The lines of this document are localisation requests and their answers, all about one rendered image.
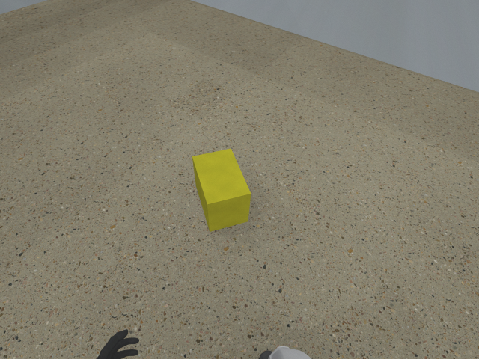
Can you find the robot right shin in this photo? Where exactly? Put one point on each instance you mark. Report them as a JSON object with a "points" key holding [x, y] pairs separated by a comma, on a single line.
{"points": [[280, 347]]}

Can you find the carton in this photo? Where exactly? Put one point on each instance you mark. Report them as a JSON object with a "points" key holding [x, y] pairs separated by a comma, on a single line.
{"points": [[222, 189]]}

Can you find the robot left hand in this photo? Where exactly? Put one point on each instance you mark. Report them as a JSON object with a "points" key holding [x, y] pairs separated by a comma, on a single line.
{"points": [[116, 342]]}

